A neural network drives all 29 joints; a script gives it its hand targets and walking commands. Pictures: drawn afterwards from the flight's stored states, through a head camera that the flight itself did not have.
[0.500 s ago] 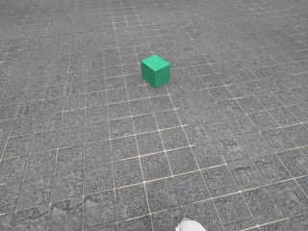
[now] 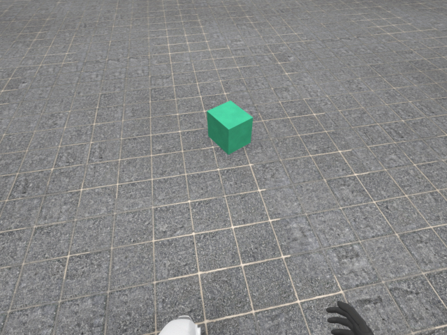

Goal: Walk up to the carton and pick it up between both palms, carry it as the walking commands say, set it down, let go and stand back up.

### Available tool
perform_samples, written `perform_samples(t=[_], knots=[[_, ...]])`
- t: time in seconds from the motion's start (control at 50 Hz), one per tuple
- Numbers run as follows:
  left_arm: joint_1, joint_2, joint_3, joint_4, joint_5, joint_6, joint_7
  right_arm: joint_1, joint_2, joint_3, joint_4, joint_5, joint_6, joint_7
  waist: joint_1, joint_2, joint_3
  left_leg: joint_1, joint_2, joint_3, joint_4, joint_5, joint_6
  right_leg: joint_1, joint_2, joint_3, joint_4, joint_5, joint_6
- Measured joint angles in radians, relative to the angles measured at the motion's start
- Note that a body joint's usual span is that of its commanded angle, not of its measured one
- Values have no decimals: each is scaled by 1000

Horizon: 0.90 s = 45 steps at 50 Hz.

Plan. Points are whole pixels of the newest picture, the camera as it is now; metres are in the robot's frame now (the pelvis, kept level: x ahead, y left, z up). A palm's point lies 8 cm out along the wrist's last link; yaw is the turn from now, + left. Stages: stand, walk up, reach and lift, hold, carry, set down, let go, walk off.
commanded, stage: walk up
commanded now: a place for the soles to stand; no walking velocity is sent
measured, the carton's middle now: (229, 127) +1.41 +0.05 -0.66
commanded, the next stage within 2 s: none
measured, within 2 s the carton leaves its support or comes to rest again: neither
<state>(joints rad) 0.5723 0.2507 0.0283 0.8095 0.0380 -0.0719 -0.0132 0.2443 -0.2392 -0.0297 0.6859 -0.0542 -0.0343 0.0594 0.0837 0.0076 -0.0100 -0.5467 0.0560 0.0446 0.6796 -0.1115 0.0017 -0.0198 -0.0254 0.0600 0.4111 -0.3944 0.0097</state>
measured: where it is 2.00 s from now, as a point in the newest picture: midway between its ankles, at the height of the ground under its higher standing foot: (228, 214)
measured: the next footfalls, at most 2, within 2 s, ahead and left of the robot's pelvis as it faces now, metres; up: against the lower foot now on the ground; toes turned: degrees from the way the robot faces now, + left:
left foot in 0.06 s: +0.18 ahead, +0.14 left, +0.00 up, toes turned +2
right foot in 0.46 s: +0.39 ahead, -0.10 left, +0.00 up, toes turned -4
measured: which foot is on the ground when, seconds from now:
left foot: up 0.00-0.04, down 0.06-0.48, up 0.50-0.88, down 0.90-1.00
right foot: down 0.00-0.06, up 0.08-0.44, down 0.46-0.90, up 0.92-1.00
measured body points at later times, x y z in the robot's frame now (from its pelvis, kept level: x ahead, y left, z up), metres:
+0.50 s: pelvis +0.26 +0.00 -0.02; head +0.27 -0.01 +0.43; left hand +0.42 +0.22 -0.12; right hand +0.22 -0.25 -0.16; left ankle +0.15 +0.14 -0.73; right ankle +0.35 -0.10 -0.74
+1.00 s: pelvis +0.46 +0.06 -0.02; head +0.47 +0.08 +0.43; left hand +0.47 +0.32 -0.16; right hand +0.57 -0.19 -0.12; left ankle +0.54 +0.16 -0.73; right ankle +0.38 -0.07 -0.68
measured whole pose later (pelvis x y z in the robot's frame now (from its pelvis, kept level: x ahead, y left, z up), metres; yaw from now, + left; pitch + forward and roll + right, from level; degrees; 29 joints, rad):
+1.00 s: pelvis +0.46 +0.06 -0.02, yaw +0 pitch -3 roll +0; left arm 0.46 0.26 0.01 0.78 0.05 -0.02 -0.02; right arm 0.30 -0.21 -0.02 0.70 -0.04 -0.05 0.01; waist 0.02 -0.04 0.06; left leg -0.40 -0.02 0.05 0.67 -0.23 0.05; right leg -0.32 -0.04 0.01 1.09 -0.52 -0.01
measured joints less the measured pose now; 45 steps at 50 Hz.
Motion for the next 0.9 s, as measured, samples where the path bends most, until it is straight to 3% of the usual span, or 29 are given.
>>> perform_samples(t=[0.04, 0.1, 0.14, 0.18, 0.24, 0.32, 0.44, 0.48, 0.52, 0.58, 0.62, 0.7, 0.82, 0.9], knots=[[3, 5, -3, -11, 2, 2, 0, -2, 0, -2, -4, -1, -12, -8, -5, -6, 3, 68, -13, 10, -84, -21, 28, 1, -10, 4, 74, -76, 9], [-39, 16, -1, -18, -1, 17, -1, -17, 12, -4, 1, -10, -28, -33, -54, -42, 40, 75, -49, 21, -1, -110, 36, -144, -13, 34, 475, -177, -13], [-90, 22, 2, -47, -1, 28, 0, 10, 14, 3, 7, 3, -27, -47, -75, -50, 71, 120, -51, 20, -5, -136, 27, -266, 21, 34, 710, -142, -13], [-139, 24, 2, -79, 1, 26, -1, 53, 8, 4, 23, 13, -30, -54, -96, -46, 90, 189, -44, 18, -55, -140, 27, -373, 26, -4, 802, -87, -11], [-205, 27, 0, -120, 9, 22, -12, 128, -9, 5, 52, 14, -37, -56, -125, -35, 95, 290, -34, 18, -137, -148, 30, -488, 6, -44, 738, -29, -10], [-288, 19, 0, -159, 17, 26, -28, 204, -16, 14, 93, 9, -46, -53, -141, -35, 89, 380, -34, 21, -196, -177, 22, -562, -26, -67, 510, 108, -7], [-344, -38, -14, -161, 24, 18, -38, 264, -14, 24, 120, 19, -41, -41, -156, -23, 58, 465, -38, 18, -164, -298, -7, -472, -19, -109, 229, 345, -29], [-341, -49, -14, -154, 29, 11, -29, 281, -16, 27, 119, 19, -32, -39, -148, -9, 38, 459, -26, 8, -80, -376, -16, -416, -1, -117, 205, 225, -43], [-338, -59, -15, -149, 33, 6, -12, 256, -16, 27, 117, 21, -11, -38, -128, 14, 50, 385, -19, -30, 161, -429, 0, -418, 19, -129, 275, 142, -52], [-292, -43, -17, -129, 10, 8, 14, 206, -10, 28, 78, 9, 8, -38, -93, -12, 63, 235, -62, -33, 477, -432, -1, -362, -3, -112, 270, 126, -52], [-250, -30, -14, -105, 1, 6, 20, 165, -17, 21, 50, 4, 5, -36, -70, -20, 70, 141, -61, -27, 520, -385, 2, -303, -19, -105, 211, 127, -44], [-161, -6, -6, -54, -1, -6, 17, 79, -37, 1, 5, -4, -3, -24, -30, -15, 77, 11, -33, -38, 412, -264, 2, -205, -37, -94, 112, 134, -29], [-82, 16, -3, -8, -2, 7, 2, 6, -2, 4, -15, -3, -5, -8, -11, -6, 65, 13, -12, -12, 54, -52, -7, -100, -42, -114, 70, 74, -2], [-37, 16, -11, -12, 6, 18, -2, 17, 18, 8, -18, -6, -16, -12, -9, -7, 36, 133, -37, 1, -92, -90, 20, -99, -44, -112, 198, -55, 9]])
